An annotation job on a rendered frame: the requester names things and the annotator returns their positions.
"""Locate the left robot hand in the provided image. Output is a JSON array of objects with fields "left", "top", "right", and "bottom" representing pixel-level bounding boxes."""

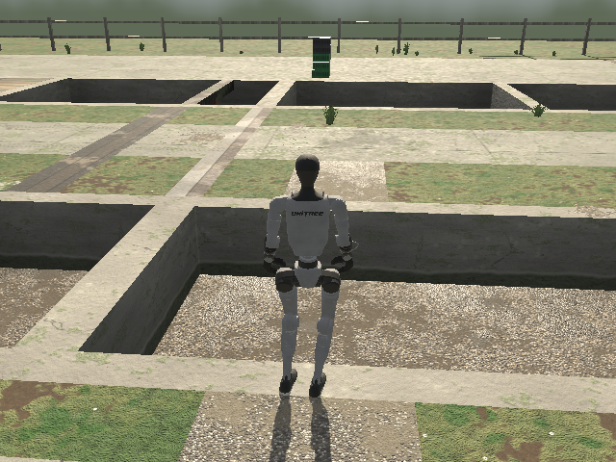
[{"left": 263, "top": 257, "right": 286, "bottom": 274}]

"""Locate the robot left upper arm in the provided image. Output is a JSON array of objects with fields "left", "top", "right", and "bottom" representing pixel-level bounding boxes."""
[{"left": 266, "top": 195, "right": 288, "bottom": 248}]

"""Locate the robot right upper arm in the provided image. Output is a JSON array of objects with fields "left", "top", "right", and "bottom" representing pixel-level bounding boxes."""
[{"left": 328, "top": 195, "right": 350, "bottom": 247}]

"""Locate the right robot hand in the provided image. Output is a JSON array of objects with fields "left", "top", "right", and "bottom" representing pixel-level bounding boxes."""
[{"left": 331, "top": 256, "right": 353, "bottom": 273}]

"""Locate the robot left forearm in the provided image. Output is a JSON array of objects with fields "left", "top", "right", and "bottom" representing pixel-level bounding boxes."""
[{"left": 264, "top": 235, "right": 276, "bottom": 263}]

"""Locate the robot right forearm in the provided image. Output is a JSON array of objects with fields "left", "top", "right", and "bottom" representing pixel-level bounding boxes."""
[{"left": 339, "top": 233, "right": 352, "bottom": 261}]

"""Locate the right robot shin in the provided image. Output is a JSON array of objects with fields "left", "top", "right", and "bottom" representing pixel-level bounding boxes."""
[{"left": 313, "top": 320, "right": 334, "bottom": 385}]

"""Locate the left robot foot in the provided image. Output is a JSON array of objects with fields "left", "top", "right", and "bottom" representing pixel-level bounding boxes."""
[{"left": 279, "top": 369, "right": 297, "bottom": 394}]

